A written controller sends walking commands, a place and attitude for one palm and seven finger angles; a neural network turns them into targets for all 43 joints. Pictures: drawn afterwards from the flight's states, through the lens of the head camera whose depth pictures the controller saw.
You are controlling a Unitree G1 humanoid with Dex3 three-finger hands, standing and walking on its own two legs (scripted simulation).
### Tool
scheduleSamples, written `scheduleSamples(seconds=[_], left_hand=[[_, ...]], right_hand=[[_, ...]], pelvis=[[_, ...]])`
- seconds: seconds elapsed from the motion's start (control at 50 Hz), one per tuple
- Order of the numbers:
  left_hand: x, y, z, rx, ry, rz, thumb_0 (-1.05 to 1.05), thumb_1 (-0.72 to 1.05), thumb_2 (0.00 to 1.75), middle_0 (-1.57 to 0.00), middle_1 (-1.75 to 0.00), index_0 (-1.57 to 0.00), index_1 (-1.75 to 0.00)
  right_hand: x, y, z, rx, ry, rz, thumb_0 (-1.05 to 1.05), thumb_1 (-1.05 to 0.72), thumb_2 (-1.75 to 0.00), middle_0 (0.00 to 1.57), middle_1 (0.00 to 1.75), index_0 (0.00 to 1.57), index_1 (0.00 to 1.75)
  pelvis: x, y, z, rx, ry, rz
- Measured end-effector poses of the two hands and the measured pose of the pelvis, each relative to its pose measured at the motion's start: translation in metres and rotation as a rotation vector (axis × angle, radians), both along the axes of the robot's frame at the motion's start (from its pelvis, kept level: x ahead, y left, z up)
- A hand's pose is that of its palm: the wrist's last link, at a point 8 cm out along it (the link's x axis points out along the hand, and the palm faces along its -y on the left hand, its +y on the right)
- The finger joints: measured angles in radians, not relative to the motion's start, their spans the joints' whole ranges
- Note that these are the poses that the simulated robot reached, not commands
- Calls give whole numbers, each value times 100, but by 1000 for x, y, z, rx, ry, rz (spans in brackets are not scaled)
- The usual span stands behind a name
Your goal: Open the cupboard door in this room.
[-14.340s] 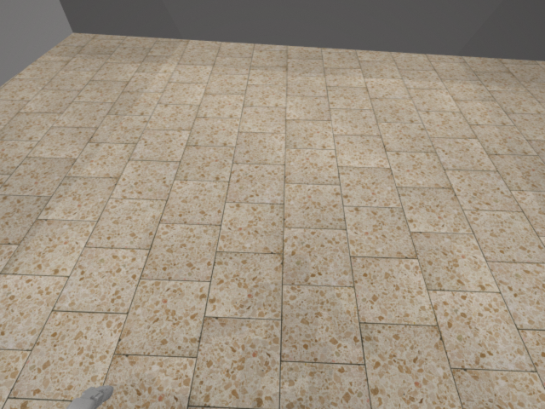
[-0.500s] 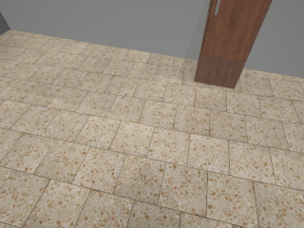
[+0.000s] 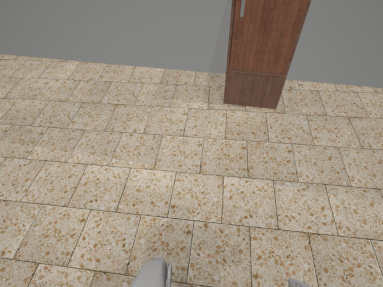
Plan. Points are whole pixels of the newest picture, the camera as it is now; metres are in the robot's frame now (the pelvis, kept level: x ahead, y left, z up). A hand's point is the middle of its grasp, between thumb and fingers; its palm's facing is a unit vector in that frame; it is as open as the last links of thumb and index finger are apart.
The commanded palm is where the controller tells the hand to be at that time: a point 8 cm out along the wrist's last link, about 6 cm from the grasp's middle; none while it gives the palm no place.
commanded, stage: turn or walk to find it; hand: left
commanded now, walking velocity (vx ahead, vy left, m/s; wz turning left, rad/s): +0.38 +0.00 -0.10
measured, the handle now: (243, 2) +1.46 -0.11 -0.02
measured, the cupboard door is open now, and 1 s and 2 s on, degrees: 0 0 0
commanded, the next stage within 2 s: stand and wait in 0.32 s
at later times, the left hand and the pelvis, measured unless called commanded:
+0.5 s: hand (133, 201) +0.35 +0.23 -0.16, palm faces -0.06 -0.97 -0.23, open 7.4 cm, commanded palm none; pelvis +0.22 +0.04 +0.00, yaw -5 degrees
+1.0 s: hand (151, 198) +0.37 +0.18 -0.18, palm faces +0.01 -0.98 -0.20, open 7.1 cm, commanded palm none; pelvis +0.31 +0.00 -0.01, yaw -3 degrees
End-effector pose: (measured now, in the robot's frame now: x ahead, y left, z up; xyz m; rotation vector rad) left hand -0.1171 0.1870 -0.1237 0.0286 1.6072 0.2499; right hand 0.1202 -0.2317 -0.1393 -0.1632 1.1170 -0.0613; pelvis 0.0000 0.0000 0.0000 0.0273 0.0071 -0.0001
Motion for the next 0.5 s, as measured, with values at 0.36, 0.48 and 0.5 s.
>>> scheduleSamples(seconds=[0.36, 0.48, 0.5], left_hand=[[290, 97, -30, 40, -173, -208, 1, 91, 90, -20, -30, -20, -29], [441, 93, -8, 76, -450, -280, 0, 92, 90, -19, -30, -20, -29], [460, 88, -5, 75, -479, -292, 0, 92, 90, -19, -30, -19, -29]], right_hand=[[87, 48, -11, -37, 63, -191, -2, -96, -90, 21, 30, 20, 30], [45, 36, -4, -59, 277, -237, -2, -95, -90, 20, 30, 20, 30], [41, 36, -4, -53, 306, -244, -1, -95, -90, 20, 30, 20, 29]], pelvis=[[172, 52, -13, -11, -26, -88], [214, 44, -4, -4, -21, -84], [221, 41, -4, -3, -21, -83]])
